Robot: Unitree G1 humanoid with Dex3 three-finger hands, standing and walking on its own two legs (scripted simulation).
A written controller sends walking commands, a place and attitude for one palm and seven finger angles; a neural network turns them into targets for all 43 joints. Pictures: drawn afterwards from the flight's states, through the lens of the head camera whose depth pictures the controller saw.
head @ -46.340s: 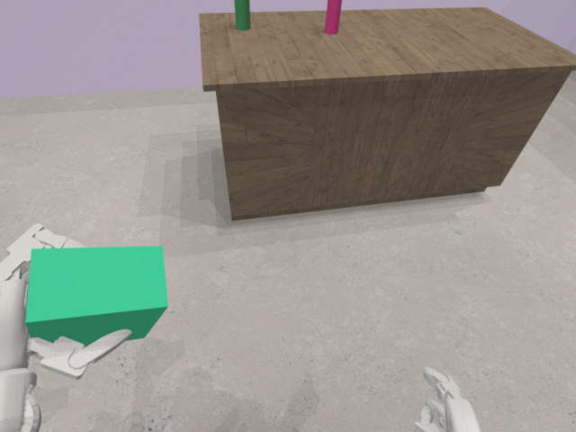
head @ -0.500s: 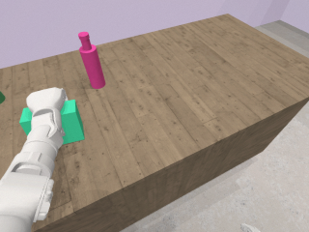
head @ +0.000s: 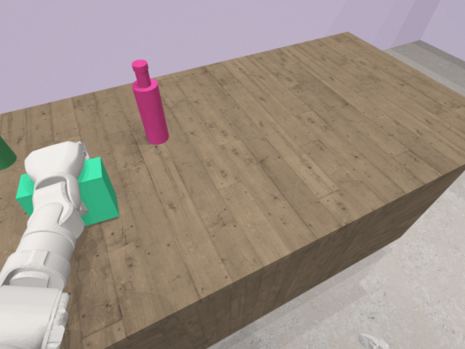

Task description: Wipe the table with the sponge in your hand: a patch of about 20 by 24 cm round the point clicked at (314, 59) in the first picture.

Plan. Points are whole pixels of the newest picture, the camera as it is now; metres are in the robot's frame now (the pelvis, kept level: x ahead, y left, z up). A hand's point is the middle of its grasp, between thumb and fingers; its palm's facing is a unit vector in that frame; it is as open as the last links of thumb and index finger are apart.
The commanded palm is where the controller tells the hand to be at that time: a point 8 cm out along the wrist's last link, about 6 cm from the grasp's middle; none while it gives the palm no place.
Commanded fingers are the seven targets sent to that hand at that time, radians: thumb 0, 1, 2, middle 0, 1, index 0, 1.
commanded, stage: slide back across to the first lane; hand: left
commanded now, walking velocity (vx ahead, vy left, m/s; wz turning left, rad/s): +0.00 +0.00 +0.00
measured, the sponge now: (76, 202) +0.38 +0.33 +0.02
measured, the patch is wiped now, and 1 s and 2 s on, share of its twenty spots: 1.00 1.00 1.00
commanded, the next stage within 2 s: wipe back along the first lane in 0.18 s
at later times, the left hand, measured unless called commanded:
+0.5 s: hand (47, 205) +0.34 +0.35 +0.06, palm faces -0.04 -0.05 -1.00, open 10.6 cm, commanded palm +0.30 +0.33 +0.10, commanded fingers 0.00 0.10 1.30 -1.20 -1.60 -1.20 -1.60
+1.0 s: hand (49, 228) +0.30 +0.32 +0.06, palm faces +0.00 -0.05 -1.00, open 10.6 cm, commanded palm +0.25 +0.31 +0.09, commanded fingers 0.00 0.10 1.30 -1.20 -1.60 -1.20 -1.60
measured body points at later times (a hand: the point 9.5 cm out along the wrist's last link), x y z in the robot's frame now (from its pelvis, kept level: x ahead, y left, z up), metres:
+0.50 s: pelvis +0.01 +0.00 +0.00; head +0.03 +0.00 +0.45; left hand +0.34 +0.34 +0.12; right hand +0.19 -0.23 -0.10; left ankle -0.01 +0.06 -0.73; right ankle -0.01 -0.12 -0.73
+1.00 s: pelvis +0.01 -0.01 +0.00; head +0.01 -0.02 +0.45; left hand +0.29 +0.32 +0.11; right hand +0.20 -0.24 -0.10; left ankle -0.01 +0.06 -0.73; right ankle -0.01 -0.12 -0.73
